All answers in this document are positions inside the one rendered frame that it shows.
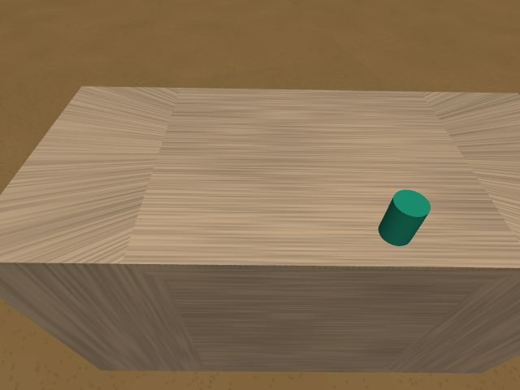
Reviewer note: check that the can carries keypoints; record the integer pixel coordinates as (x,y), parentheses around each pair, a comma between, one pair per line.
(404,216)

